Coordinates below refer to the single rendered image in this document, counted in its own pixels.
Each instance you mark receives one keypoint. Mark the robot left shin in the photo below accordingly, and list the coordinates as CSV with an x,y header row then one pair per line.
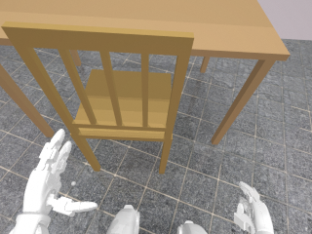
x,y
128,207

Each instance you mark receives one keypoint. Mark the left robot forearm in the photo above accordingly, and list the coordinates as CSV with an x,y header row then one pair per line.
x,y
31,223

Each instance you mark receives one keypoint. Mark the left robot hand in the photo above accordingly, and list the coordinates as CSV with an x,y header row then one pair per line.
x,y
38,197

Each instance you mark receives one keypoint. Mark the right robot hand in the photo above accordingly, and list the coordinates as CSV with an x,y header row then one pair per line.
x,y
257,217

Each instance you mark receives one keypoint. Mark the chair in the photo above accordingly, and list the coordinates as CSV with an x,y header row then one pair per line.
x,y
116,104

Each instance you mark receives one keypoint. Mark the table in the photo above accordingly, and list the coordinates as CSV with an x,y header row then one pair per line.
x,y
232,29

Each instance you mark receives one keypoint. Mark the robot left thigh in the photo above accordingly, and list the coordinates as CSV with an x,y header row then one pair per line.
x,y
125,222

